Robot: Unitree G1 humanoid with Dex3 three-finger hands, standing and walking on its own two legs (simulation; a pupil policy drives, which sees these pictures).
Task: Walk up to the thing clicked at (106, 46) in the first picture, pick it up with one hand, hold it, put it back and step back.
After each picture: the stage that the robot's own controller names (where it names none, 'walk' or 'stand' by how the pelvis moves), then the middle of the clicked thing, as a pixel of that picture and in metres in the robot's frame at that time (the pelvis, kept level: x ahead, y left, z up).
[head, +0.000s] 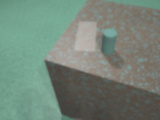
stand; (108, 42) +0.60 -0.09 -0.02
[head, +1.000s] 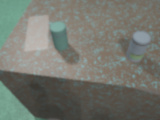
rise first; (59, 36) +0.56 +0.16 +0.01
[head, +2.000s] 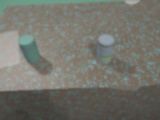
stand; (29, 49) +0.52 +0.27 +0.01
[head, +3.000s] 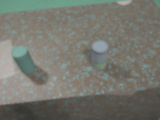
stand; (24, 60) +0.49 +0.29 -0.02
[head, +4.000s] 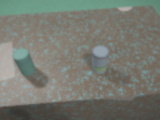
stand; (24, 62) +0.48 +0.29 -0.02
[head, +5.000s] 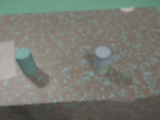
stand; (26, 62) +0.48 +0.28 -0.02
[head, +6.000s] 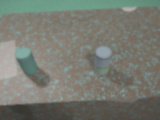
stand; (27, 61) +0.48 +0.28 -0.02
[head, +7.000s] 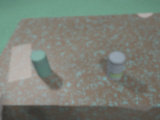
rise first; (41, 64) +0.48 +0.25 -0.02
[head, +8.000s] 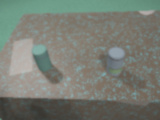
go down; (42, 58) +0.50 +0.25 -0.01
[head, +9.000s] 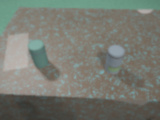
go down; (38, 54) +0.51 +0.24 +0.00
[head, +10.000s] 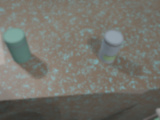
go down; (18, 46) +0.47 +0.23 +0.04
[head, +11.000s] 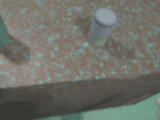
close in; out of the picture +0.50 +0.25 +0.07
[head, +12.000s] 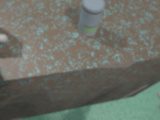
close; out of the picture +0.53 +0.25 +0.09
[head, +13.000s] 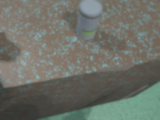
lift; out of the picture +0.51 +0.26 +0.08
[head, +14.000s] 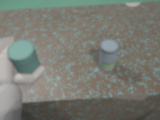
lift; (26, 62) +0.34 +0.18 +0.16
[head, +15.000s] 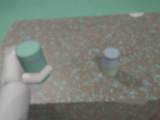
hold; (34, 63) +0.33 +0.17 +0.18
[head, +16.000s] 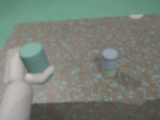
hold; (37, 64) +0.33 +0.17 +0.17
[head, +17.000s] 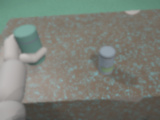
crouch; (30, 45) +0.40 +0.19 +0.18
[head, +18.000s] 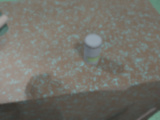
lower; out of the picture +0.50 +0.25 +0.20
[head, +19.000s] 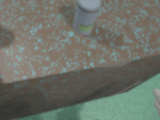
lower; out of the picture +0.55 +0.26 +0.09
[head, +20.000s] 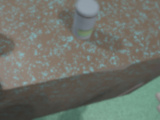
lower; out of the picture +0.53 +0.26 +0.08
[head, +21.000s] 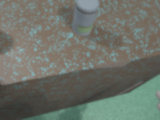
lower; out of the picture +0.53 +0.26 +0.08
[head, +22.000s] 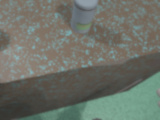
lower; out of the picture +0.54 +0.26 +0.09
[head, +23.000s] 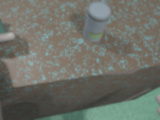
open; out of the picture +0.52 +0.24 +0.08
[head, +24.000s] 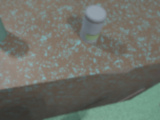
sink last; out of the picture +0.52 +0.25 +0.07
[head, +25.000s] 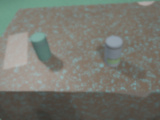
stand; (41, 46) +0.54 +0.25 +0.04
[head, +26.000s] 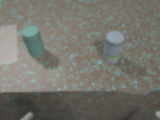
stand; (33, 41) +0.52 +0.24 +0.05
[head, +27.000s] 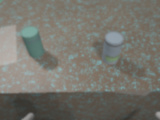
stand; (33, 42) +0.52 +0.24 +0.05
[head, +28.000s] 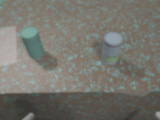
stand; (33, 43) +0.52 +0.24 +0.05
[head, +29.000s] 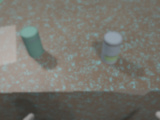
stand; (32, 42) +0.52 +0.24 +0.05
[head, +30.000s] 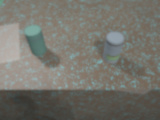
stand; (36, 40) +0.53 +0.24 +0.04
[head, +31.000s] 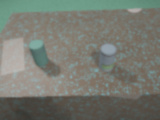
walk; (39, 53) +0.54 +0.24 -0.02
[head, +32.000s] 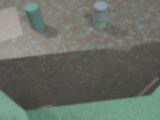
walk; (34, 17) +0.69 +0.28 +0.00
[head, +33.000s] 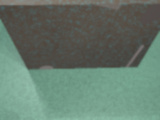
walk; out of the picture +1.04 +0.26 +0.00
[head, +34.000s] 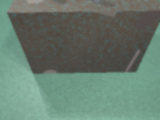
stand; out of the picture +1.14 +0.26 -0.02
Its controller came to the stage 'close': yes
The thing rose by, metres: 0.20
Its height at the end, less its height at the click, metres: +0.00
